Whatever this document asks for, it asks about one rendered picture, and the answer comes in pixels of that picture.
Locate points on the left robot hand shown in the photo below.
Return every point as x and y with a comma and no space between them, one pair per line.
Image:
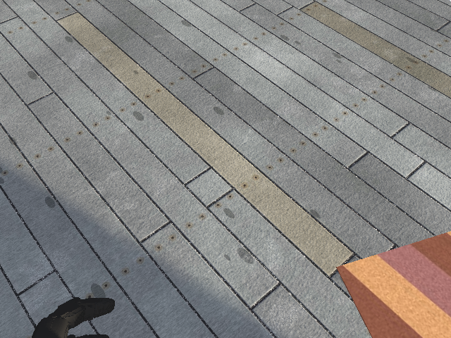
70,314

